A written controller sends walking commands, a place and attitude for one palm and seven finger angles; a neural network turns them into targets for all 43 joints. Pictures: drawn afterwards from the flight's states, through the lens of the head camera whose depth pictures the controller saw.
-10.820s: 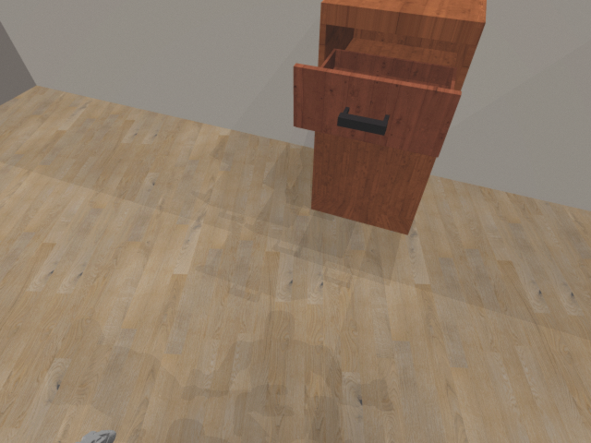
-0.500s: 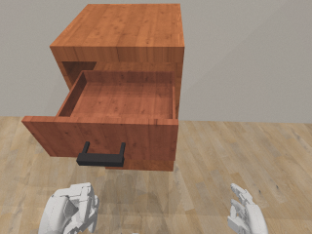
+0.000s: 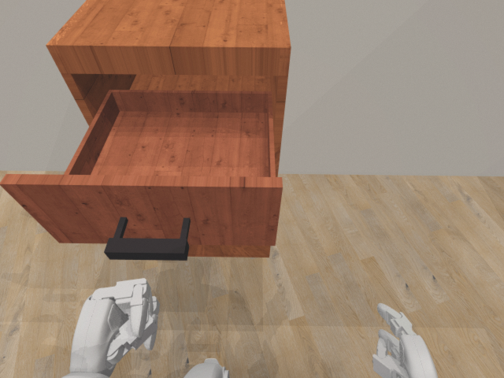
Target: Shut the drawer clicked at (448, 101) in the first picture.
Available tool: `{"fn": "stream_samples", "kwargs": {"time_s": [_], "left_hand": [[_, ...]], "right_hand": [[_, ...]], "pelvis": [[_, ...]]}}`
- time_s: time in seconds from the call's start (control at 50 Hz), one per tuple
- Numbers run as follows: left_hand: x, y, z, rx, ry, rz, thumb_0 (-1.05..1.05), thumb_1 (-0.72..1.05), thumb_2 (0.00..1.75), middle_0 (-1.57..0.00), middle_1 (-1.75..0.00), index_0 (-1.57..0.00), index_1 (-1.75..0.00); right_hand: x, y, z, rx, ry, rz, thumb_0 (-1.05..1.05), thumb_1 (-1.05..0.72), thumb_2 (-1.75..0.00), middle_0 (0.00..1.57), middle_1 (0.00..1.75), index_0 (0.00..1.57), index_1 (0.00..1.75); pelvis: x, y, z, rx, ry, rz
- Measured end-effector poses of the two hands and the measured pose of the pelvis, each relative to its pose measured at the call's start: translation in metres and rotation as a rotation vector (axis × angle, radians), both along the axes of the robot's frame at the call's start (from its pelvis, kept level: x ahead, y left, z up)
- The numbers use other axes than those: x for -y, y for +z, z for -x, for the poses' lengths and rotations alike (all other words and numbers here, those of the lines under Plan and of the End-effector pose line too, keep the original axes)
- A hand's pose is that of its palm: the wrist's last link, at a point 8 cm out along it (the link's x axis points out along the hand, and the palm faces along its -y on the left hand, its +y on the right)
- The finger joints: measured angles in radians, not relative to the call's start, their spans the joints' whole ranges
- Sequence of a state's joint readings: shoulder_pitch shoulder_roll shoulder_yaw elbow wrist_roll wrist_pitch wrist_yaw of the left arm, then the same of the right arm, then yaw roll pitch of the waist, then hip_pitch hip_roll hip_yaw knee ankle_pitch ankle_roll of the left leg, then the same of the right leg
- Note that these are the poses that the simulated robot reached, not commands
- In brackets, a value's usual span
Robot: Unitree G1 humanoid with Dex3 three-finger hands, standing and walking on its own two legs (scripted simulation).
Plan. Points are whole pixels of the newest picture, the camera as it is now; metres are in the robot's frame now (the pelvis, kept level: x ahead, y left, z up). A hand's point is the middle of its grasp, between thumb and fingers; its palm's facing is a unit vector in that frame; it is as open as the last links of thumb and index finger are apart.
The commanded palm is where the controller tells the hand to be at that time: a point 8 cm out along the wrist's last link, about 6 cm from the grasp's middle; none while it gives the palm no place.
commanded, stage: bring the fist close to the handle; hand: left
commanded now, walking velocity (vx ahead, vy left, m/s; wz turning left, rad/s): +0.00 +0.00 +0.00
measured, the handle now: (151, 236) +0.33 +0.18 +0.03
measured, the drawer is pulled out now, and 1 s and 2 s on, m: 0.29 0.29 0.19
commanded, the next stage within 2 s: push the drawer shut in 0.72 s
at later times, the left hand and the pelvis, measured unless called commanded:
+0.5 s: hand (161, 299) +0.23 +0.15 +0.03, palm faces +0.01 -1.00 +0.00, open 3.3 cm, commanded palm +0.21 +0.20 +0.04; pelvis +0.00 +0.02 -0.02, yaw -1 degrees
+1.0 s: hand (165, 293) +0.24 +0.14 +0.03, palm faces +0.02 -1.00 -0.02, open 3.3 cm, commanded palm +0.22 +0.20 +0.04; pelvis +0.00 +0.01 -0.02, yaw +0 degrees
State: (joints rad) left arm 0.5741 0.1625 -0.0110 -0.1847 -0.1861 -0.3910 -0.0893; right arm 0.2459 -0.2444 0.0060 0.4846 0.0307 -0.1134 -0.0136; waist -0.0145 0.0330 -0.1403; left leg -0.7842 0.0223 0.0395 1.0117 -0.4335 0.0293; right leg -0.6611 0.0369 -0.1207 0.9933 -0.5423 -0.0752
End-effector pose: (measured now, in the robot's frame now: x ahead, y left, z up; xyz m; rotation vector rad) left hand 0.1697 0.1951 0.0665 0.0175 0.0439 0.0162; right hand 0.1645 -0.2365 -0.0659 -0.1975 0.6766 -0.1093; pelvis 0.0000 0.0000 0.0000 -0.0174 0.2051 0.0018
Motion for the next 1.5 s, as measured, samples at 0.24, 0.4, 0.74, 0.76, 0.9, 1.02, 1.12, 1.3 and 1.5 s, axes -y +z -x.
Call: {"fn": "stream_samples", "kwargs": {"time_s": [0.24,0.4,0.74,0.76,0.9,1.02,1.12,1.3,1.5], "left_hand": [[-0.004,-0.027,-0.025,0.002,-0.007,0.004,0.02,0.90,0.90,-1.40,-1.60,-1.40,-1.60],[-0.004,-0.039,-0.040,0.002,-0.010,0.012,0.02,0.90,0.90,-1.40,-1.60,-1.39,-1.60],[0.001,-0.036,-0.034,0.002,0.000,0.012,0.02,0.90,0.90,-1.40,-1.60,-1.39,-1.60],[0.002,-0.036,-0.035,0.004,0.001,0.011,0.02,0.90,0.90,-1.40,-1.60,-1.39,-1.60],[0.001,-0.035,-0.038,0.007,0.002,0.002,0.02,0.90,0.90,-1.40,-1.60,-1.40,-1.60],[0.000,-0.035,-0.051,0.022,0.000,-0.008,0.02,0.90,0.90,-1.40,-1.60,-1.40,-1.60],[0.000,-0.034,-0.058,0.025,-0.007,-0.007,0.02,0.89,0.91,-1.40,-1.60,-1.39,-1.60],[0.000,-0.038,-0.061,0.039,-0.007,-0.015,-0.03,0.87,0.96,-1.40,-1.60,-1.40,-1.60],[-0.002,-0.040,-0.082,0.052,-0.012,-0.026,-0.05,0.83,0.99,-1.40,-1.60,-1.40,-1.60]], "right_hand": [[-0.014,-0.019,0.004,-0.041,0.019,0.002,0.02,-0.91,-0.90,0.20,0.30,0.20,0.30],[-0.018,-0.027,0.009,-0.076,0.022,0.007,0.02,-0.91,-0.90,0.20,0.30,0.20,0.30],[-0.026,-0.026,0.004,-0.084,0.029,0.004,0.02,-0.91,-0.90,0.20,0.30,0.20,0.30],[-0.026,-0.026,0.003,-0.084,0.031,0.003,0.02,-0.91,-0.90,0.20,0.30,0.20,0.30],[-0.027,-0.026,-0.001,-0.083,0.037,-0.002,0.02,-0.91,-0.90,0.20,0.30,0.20,0.30],[-0.024,-0.028,0.001,-0.094,0.035,0.002,0.02,-0.91,-0.90,0.20,0.30,0.20,0.30],[-0.018,-0.029,0.006,-0.112,0.024,0.005,0.02,-0.91,-0.90,0.20,0.30,0.20,0.30],[-0.010,-0.034,0.016,-0.146,0.023,0.026,0.02,-0.91,-0.90,0.20,0.30,0.20,0.30],[-0.011,-0.040,0.028,-0.173,0.021,0.025,0.02,-0.91,-0.90,0.20,0.30,0.20,0.30]], "pelvis": [[-0.008,-0.014,0.005,-0.046,-0.004,0.012],[-0.013,-0.020,0.006,-0.068,-0.007,0.019],[-0.019,-0.020,0.003,-0.070,-0.006,0.021],[-0.019,-0.020,0.003,-0.070,-0.006,0.021],[-0.017,-0.020,0.002,-0.069,-0.005,0.021],[-0.014,-0.020,0.002,-0.070,-0.002,0.021],[-0.013,-0.019,0.002,-0.067,-0.002,0.019],[-0.010,-0.019,0.009,-0.062,0.007,0.021],[-0.009,-0.019,0.021,-0.052,0.013,0.024]]}}
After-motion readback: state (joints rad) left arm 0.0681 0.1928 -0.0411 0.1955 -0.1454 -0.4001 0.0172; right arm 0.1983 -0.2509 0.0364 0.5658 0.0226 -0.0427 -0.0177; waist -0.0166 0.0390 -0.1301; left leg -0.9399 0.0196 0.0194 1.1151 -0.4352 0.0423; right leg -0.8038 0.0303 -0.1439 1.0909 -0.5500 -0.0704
